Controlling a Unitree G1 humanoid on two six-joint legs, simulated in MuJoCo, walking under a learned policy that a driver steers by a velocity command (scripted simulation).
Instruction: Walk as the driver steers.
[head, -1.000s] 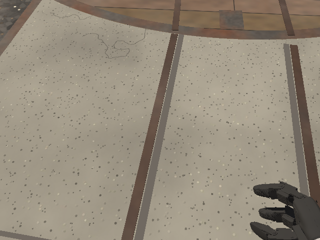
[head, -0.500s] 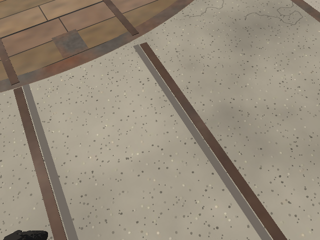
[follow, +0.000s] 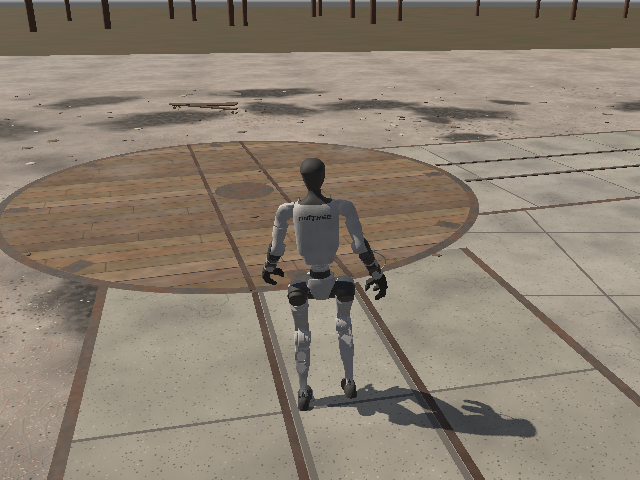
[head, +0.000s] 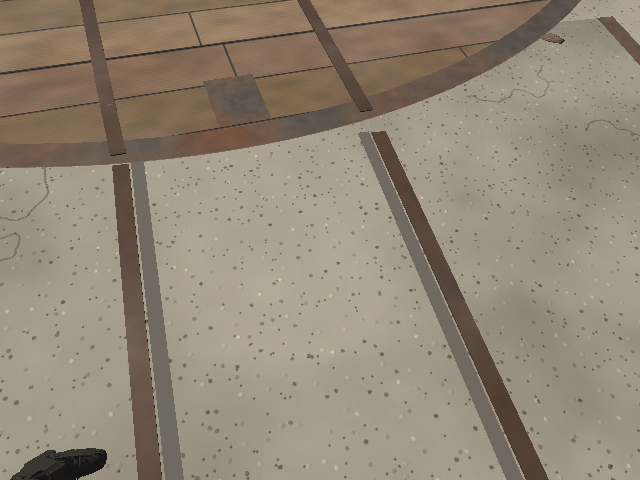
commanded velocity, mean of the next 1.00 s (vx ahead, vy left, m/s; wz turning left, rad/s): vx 0.00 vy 0.00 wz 0.18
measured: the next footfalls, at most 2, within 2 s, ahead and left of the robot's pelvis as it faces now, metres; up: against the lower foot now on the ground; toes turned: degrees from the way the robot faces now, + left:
right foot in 0.34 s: +0.13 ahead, -0.11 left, +0.00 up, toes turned +29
left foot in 0.68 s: +0.00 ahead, +0.11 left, +0.00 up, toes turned +16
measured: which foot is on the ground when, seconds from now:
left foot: down 0.00-0.34, up 0.36-0.66, down 0.68-1.00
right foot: up 0.00-0.32, down 0.34-0.70, up 0.72-1.00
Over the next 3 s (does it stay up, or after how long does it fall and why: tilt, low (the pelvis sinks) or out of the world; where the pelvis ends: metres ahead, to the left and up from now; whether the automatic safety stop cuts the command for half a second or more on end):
stays up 0.83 0.27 -0.01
